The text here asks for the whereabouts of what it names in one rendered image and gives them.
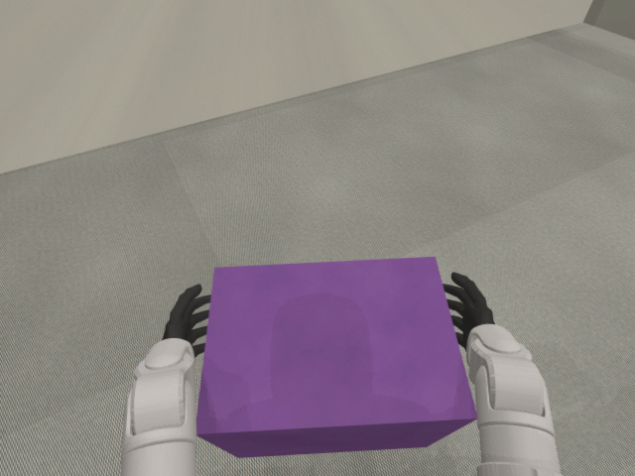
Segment left robot forearm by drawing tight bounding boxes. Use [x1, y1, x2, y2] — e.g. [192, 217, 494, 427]
[120, 338, 197, 476]

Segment carton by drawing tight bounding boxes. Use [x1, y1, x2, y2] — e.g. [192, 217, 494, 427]
[196, 257, 477, 458]

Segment right robot forearm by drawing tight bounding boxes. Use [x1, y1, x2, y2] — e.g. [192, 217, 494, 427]
[466, 324, 564, 476]

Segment left robot hand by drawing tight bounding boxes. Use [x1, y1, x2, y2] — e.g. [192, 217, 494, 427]
[162, 284, 211, 358]

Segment right robot hand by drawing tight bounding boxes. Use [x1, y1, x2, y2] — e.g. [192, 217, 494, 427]
[443, 272, 495, 351]

